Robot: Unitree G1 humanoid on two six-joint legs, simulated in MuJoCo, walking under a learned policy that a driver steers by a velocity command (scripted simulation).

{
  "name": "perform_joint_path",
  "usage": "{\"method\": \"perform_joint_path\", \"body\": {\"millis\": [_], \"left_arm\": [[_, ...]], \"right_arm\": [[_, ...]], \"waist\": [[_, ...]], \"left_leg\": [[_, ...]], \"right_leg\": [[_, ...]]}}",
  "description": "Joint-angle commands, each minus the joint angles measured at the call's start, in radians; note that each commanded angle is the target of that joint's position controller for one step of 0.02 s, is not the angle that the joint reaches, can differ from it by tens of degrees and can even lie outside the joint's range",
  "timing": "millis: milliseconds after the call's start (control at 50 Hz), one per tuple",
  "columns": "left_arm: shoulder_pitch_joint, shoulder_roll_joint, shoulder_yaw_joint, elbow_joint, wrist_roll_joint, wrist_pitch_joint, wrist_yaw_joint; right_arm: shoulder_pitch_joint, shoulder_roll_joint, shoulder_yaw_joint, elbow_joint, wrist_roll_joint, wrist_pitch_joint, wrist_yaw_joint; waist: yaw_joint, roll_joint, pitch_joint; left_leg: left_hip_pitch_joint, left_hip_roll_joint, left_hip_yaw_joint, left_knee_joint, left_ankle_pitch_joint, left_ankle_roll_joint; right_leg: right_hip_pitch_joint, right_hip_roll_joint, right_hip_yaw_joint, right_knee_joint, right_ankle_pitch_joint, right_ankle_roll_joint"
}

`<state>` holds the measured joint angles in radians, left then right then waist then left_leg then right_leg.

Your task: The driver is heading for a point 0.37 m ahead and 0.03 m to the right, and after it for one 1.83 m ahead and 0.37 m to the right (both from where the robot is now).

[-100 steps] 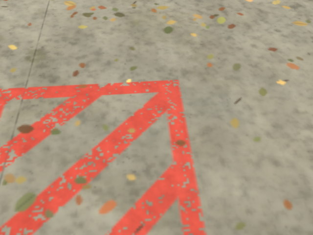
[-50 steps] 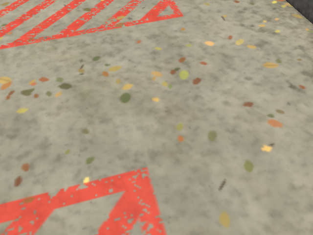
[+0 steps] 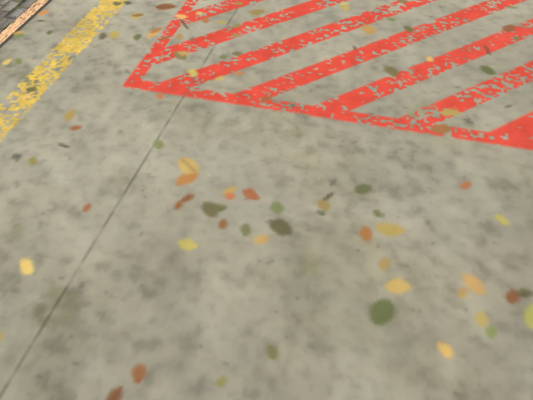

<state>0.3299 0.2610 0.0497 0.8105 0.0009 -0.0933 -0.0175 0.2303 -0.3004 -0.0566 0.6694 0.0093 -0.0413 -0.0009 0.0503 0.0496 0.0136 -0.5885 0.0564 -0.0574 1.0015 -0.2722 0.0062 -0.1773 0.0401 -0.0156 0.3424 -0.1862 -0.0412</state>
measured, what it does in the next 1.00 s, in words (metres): walks ahead: left foot, then right foot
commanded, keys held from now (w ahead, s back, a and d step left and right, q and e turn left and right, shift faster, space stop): w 0.48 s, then w+e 0.52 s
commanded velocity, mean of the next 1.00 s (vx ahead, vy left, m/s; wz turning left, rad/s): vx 0.50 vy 0.00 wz -0.14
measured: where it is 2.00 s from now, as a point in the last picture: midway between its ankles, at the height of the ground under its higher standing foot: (364, 218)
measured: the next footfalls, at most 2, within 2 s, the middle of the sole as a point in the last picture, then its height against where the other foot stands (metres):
left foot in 0.26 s outside the picture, level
right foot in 0.78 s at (337, 364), level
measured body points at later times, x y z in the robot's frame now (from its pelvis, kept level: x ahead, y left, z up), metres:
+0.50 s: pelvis +0.26 +0.07 +0.00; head +0.28 +0.08 +0.45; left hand +0.39 +0.34 -0.11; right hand +0.34 -0.21 -0.11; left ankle +0.26 +0.15 -0.75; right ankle +0.34 -0.11 -0.67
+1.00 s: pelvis +0.54 -0.01 +0.00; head +0.57 -0.03 +0.45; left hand +0.69 +0.24 -0.11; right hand +0.64 -0.31 -0.11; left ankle +0.61 +0.15 -0.67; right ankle +0.55 -0.08 -0.75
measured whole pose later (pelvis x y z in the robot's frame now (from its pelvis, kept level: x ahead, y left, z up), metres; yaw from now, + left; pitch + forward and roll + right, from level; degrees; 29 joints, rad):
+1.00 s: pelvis +0.54 -0.01 +0.00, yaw -13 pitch +2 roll +0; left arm 0.29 0.28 0.06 0.74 -0.01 -0.05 -0.02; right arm 0.17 -0.30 -0.05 0.73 -0.01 -0.10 0.00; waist 0.03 0.02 0.04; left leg -0.57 0.08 -0.07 1.03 -0.30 -0.03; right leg -0.25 0.12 0.06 0.38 -0.15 -0.10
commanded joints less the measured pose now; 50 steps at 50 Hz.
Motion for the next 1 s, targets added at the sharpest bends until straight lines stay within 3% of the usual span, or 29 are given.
{"method": "perform_joint_path", "body": {"millis": [20, 80, 160, 200, 220, 240, 260, 280, 300, 320, 340, 360, 380, 420, 460, 500, 580, 700, 740, 760, 780, 800, 820, 840, 860, 880, 900, 920, 1000], "left_arm": [[-0.049, 0.169, 0.037, -0.054, -0.01, -0.014, 0.006], [-0.01, 0.19, 0.039, -0.028, -0.02, -0.003, 0.007], [0.053, 0.205, 0.041, 0.014, -0.03, 0.015, 0.007], [0.054, 0.221, 0.045, 0.026, -0.031, 0.027, 0.012], [0.038, 0.229, 0.046, 0.026, -0.033, 0.032, 0.014], [0.039, 0.215, 0.04, 0.027, -0.032, 0.035, 0.016], [0.03, 0.176, 0.022, 0.01, -0.016, 0.032, 0.018], [0.112, 0.072, -0.014, -0.027, 0.0, 0.013, 0.015], [0.095, 0.116, -0.006, -0.013, -0.011, -0.006, 0.011], [0.019, 0.187, 0.017, -0.036, -0.037, -0.016, 0.004], [-0.037, 0.182, 0.016, -0.047, -0.039, -0.017, 0.004], [-0.06, 0.169, 0.016, -0.048, -0.024, -0.013, 0.006], [-0.049, 0.158, 0.02, -0.042, -0.014, -0.004, 0.007], [-0.019, 0.117, 0.013, -0.028, -0.011, 0.016, 0.007], [-0.06, 0.106, 0.011, -0.043, -0.005, 0.026, 0.012], [-0.124, 0.092, 0.006, -0.06, -0.003, 0.026, 0.009], [-0.246, 0.071, -0.007, -0.086, -0.017, 0.019, -0.011], [-0.355, 0.089, -0.005, -0.157, -0.02, 0.02, -0.041], [-0.314, 0.111, 0.007, -0.163, -0.015, 0.021, -0.048], [-0.226, 0.139, 0.025, -0.148, -0.013, 0.024, -0.047], [-0.076, 0.19, 0.056, -0.109, -0.016, 0.027, -0.038], [0.086, 0.283, 0.085, -0.087, -0.019, 0.035, -0.022], [0.076, 0.334, 0.088, -0.093, -0.03, 0.03, -0.026], [0.095, 0.234, 0.065, -0.101, -0.031, 0.028, -0.024], [0.049, 0.205, 0.056, -0.107, -0.022, 0.025, -0.019], [-0.007, 0.196, 0.054, -0.121, -0.018, 0.023, -0.015], [-0.06, 0.173, 0.047, -0.136, -0.013, 0.025, -0.012], [-0.087, 0.157, 0.04, -0.152, 0.0, 0.025, -0.008], [-0.081, 0.178, 0.049, -0.155, -0.01, 0.023, 0.011]], "right_arm": [[-0.063, -0.02, 0.004, -0.083, -0.006, -0.023, 0.007], [-0.154, -0.013, 0.01, -0.098, 0.002, -0.033, 0.018], [-0.241, -0.031, 0.006, -0.129, 0.013, -0.039, 0.033], [-0.23, -0.051, -0.002, -0.131, 0.012, -0.042, 0.038], [-0.172, -0.069, -0.012, -0.116, 0.007, -0.043, 0.037], [-0.054, -0.105, -0.034, -0.077, 0.001, -0.041, 0.031], [0.113, -0.16, -0.056, -0.041, -0.006, -0.037, 0.02], [0.211, -0.271, -0.079, -0.028, -0.02, -0.029, 0.013], [0.238, -0.199, -0.061, -0.018, -0.006, -0.025, 0.016], [0.167, -0.156, -0.042, -0.019, -0.002, -0.028, 0.019], [0.102, -0.127, -0.032, -0.026, -0.003, -0.029, 0.021], [0.049, -0.1, -0.023, -0.026, -0.007, -0.031, 0.025], [0.014, -0.08, -0.016, -0.027, -0.014, -0.037, 0.028], [-0.008, -0.081, -0.02, -0.015, -0.013, -0.05, 0.03], [0.005, -0.1, -0.026, 0.007, -0.011, -0.061, 0.026], [0.026, -0.112, -0.03, 0.03, -0.012, -0.06, 0.018], [0.073, -0.141, -0.036, 0.071, -0.012, -0.06, 0.006], [0.126, -0.156, -0.047, 0.137, 0.001, -0.034, -0.004], [0.107, -0.176, -0.053, 0.136, 0.002, -0.019, -0.013], [0.093, -0.186, -0.055, 0.131, 0.001, -0.009, -0.019], [0.095, -0.173, -0.048, 0.121, -0.003, 0.0, -0.029], [0.12, -0.135, -0.028, 0.09, -0.029, -0.006, -0.037], [0.22, -0.009, 0.013, 0.062, -0.043, -0.037, -0.014], [0.119, -0.111, -0.006, 0.066, -0.006, -0.071, 0.003], [0.026, -0.142, -0.014, 0.033, 0.024, -0.091, 0.011], [-0.012, -0.13, -0.01, 0.027, 0.013, -0.102, 0.005], [-0.028, -0.132, -0.017, 0.026, -0.01, -0.102, -0.001], [-0.015, -0.13, -0.021, 0.023, -0.018, -0.093, -0.002], [-0.031, -0.085, -0.014, 0.005, -0.028, -0.059, -0.007]], "waist": [[-0.01, -0.129, 0.008], [0.022, -0.128, 0.021], [0.038, -0.132, 0.044], [0.011, -0.139, 0.036], [-0.032, -0.137, 0.005], [-0.091, -0.117, -0.072], [-0.166, -0.073, -0.196], [-0.152, 0.175, -0.333], [-0.169, 0.19, -0.38], [-0.155, 0.123, -0.22], [-0.13, 0.072, -0.133], [-0.102, 0.035, -0.066], [-0.067, 0.048, -0.039], [-0.033, 0.056, -0.032], [-0.029, 0.033, -0.009], [-0.044, 0.014, 0.009], [-0.097, 0.003, 0.039], [-0.121, -0.008, 0.069], [-0.088, 0.018, 0.024], [-0.036, 0.027, -0.038], [0.034, 0.004, -0.127], [0.081, -0.136, -0.247], [-0.016, -0.343, -0.351], [0.057, -0.22, -0.354], [0.06, -0.176, -0.214], [0.029, -0.075, -0.141], [-0.005, -0.047, -0.087], [-0.038, -0.074, -0.077], [-0.061, -0.093, -0.033]], "left_leg": [[-0.071, 0.041, 0.001, -0.172, 0.131, -0.011], [0.001, 0.018, 0.032, -0.337, 0.252, -0.016], [0.029, -0.003, 0.04, -0.441, 0.245, 0.009], [0.081, -0.018, 0.05, -0.483, 0.191, 0.036], [0.18, -0.04, 0.072, -0.519, 0.188, 0.056], [0.361, -0.063, 0.092, -0.545, 0.195, 0.083], [0.628, 0.034, -0.007, -0.512, 0.205, 0.131], [0.985, 0.295, -0.441, -0.554, 0.091, 0.283], [0.987, 0.336, -0.662, -0.677, -0.04, 0.321], [0.864, 0.303, -0.533, -0.698, -0.078, 0.277], [0.733, 0.256, -0.409, -0.719, -0.03, 0.251], [0.615, 0.214, -0.327, -0.754, 0.046, 0.238], [0.526, 0.182, -0.267, -0.787, 0.118, 0.226], [0.437, 0.16, -0.198, -0.836, 0.212, 0.236], [0.416, 0.154, -0.142, -0.862, 0.283, 0.247], [0.432, 0.146, -0.085, -0.874, 0.31, 0.236], [0.45, 0.14, 0.023, -0.898, 0.286, 0.195], [0.672, 0.216, 0.084, -0.818, 0.376, 0.156], [0.707, 0.212, 0.119, -0.703, 0.673, 0.129], [0.7, 0.193, 0.15, -0.569, 0.852, 0.107], [0.62, 0.148, 0.195, -0.359, 0.896, 0.073], [0.365, 0.094, 0.214, -0.026, 0.574, 0.029], [-0.057, -0.123, 0.094, 0.269, -0.285, -0.029], [-0.166, -0.076, -0.058, 0.344, -0.29, -0.008], [-0.221, -0.036, -0.045, 0.321, -0.196, 0.012], [-0.19, 0.005, -0.036, 0.252, -0.118, 0.016], [-0.136, 0.03, -0.032, 0.17, -0.074, 0.006], [-0.071, 0.045, -0.039, 0.135, -0.047, -0.002], [-0.035, 0.036, -0.006, -0.039, 0.042, -0.062]], "right_leg": [[0.053, -0.253, 0.205, -0.197, 0.157, -0.181], [0.047, -0.234, 0.137, -0.194, 0.185, -0.16], [0.124, -0.28, 0.143, -0.162, 0.204, -0.141], [0.167, -0.299, 0.143, -0.115, 0.284, -0.123], [0.166, -0.285, 0.119, -0.044, 0.411, -0.106], [0.136, -0.241, 0.075, 0.102, 0.539, -0.083], [-0.008, -0.196, 0.033, 0.339, 0.437, -0.046], [-0.404, -0.043, -0.028, 0.733, -0.015, 0.031], [-0.538, -0.025, 0.101, 0.879, -0.384, 0.028], [-0.619, -0.084, 0.109, 0.929, -0.327, 0.016], [-0.606, -0.127, 0.083, 0.896, -0.238, 0.012], [-0.576, -0.152, 0.072, 0.838, -0.173, 0.02], [-0.515, -0.177, 0.081, 0.791, -0.123, 0.027], [-0.445, -0.181, 0.071, 0.753, -0.07, 0.047], [-0.471, -0.183, 0.069, 0.676, 0.002, 0.066], [-0.496, -0.182, 0.07, 0.551, 0.115, 0.073], [-0.444, -0.145, 0.044, 0.337, 0.302, 0.053], [-0.508, -0.112, 0.042, 0.23, 0.183, -0.011], [-0.413, -0.064, -0.017, 0.227, 0.079, -0.043], [-0.284, -0.022, -0.056, 0.217, 0.059, -0.064], [-0.063, 0.017, -0.06, 0.189, 0.09, -0.096], [0.25, -0.16, 0.217, 0.196, 0.144, -0.172], [0.557, -0.362, 0.764, 0.059, -0.086, -0.359], [0.573, -0.355, 0.795, -0.026, -0.189, -0.326], [0.46, -0.324, 0.654, -0.041, -0.122, -0.285], [0.324, -0.286, 0.555, -0.047, -0.022, -0.261], [0.199, -0.256, 0.48, -0.064, 0.091, -0.249], [0.121, -0.232, 0.442, -0.086, 0.168, -0.248], [-0.028, -0.188, 0.338, -0.136, 0.283, -0.258]]}}
Velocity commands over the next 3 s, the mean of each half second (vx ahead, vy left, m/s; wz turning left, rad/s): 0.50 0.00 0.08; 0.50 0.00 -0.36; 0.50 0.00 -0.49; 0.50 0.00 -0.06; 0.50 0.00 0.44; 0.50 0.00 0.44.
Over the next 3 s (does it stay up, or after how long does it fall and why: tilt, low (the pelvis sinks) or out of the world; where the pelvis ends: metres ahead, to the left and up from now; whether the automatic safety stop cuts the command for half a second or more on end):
stays up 1.58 -0.37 0.00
